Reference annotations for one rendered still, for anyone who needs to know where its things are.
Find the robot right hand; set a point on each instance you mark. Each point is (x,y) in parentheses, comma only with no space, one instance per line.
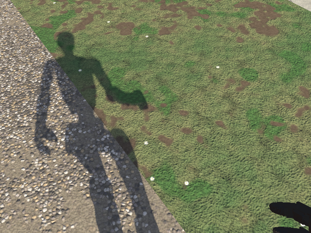
(298,211)

